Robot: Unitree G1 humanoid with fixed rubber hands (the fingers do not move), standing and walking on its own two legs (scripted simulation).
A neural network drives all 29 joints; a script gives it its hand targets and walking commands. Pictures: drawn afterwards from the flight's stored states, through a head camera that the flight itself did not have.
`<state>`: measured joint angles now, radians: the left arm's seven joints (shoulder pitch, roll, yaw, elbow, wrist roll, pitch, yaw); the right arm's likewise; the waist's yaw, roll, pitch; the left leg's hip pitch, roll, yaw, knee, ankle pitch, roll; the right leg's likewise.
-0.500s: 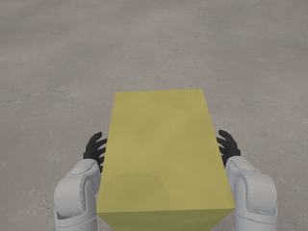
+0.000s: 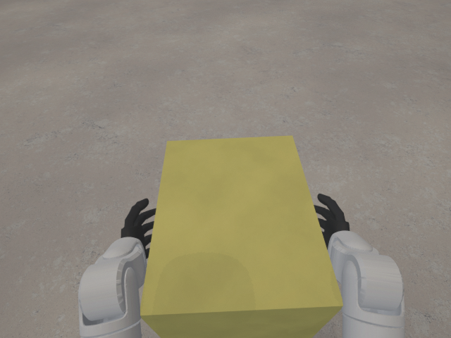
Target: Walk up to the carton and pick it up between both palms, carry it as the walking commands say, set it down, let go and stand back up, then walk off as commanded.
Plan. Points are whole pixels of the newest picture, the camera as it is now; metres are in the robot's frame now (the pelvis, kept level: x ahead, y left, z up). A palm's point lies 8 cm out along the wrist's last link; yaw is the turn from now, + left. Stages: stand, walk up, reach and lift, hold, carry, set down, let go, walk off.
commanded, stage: carry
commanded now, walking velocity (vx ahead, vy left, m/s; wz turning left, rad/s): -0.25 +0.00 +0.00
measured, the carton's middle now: (234, 247) +0.29 +0.00 +0.01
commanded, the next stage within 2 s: none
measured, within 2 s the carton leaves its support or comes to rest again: neither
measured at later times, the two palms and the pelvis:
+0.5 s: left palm (105, 319) +0.15 +0.17 +0.10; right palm (352, 304) +0.17 -0.14 +0.09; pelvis -0.11 +0.00 +0.01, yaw +0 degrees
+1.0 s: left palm out of the picture -0.04 +0.19 +0.09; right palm out of the picture -0.02 -0.13 +0.10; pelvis -0.28 +0.01 +0.01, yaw +0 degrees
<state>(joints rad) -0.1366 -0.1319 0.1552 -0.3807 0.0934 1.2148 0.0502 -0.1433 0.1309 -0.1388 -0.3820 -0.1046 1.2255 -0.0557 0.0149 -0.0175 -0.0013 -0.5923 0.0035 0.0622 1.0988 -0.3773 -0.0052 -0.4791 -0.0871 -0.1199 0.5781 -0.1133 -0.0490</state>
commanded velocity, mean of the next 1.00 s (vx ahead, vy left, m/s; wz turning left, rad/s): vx -0.25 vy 0.00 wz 0.00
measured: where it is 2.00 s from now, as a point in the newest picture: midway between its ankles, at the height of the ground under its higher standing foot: outside the picture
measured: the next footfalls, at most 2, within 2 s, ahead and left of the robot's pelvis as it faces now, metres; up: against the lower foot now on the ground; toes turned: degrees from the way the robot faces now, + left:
left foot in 0.14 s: -0.04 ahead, +0.12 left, +0.00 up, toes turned +5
right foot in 0.50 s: -0.09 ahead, -0.12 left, +0.00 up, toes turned -5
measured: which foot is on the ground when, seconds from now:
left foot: up 0.00-0.12, down 0.14-0.52, up 0.54-0.82, down 0.84-1.00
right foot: down 0.00-0.16, up 0.18-0.48, down 0.50-0.86, up 0.88-1.00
